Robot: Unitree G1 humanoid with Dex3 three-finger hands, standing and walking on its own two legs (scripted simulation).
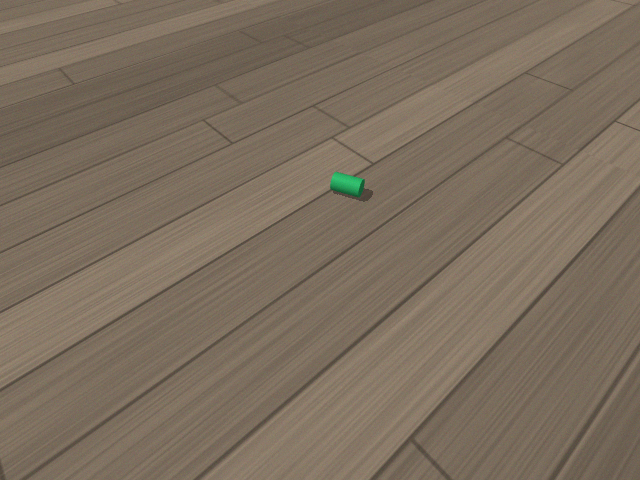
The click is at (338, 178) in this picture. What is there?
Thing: lying can
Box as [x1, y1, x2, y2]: [330, 172, 364, 196]
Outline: 333,174 330,183 331,189 355,196 360,195 364,183 363,179 338,172 335,172
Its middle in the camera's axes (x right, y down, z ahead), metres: +0.12 -0.26 +1.83
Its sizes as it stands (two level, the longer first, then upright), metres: 0.139 0.088 0.088
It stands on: the floor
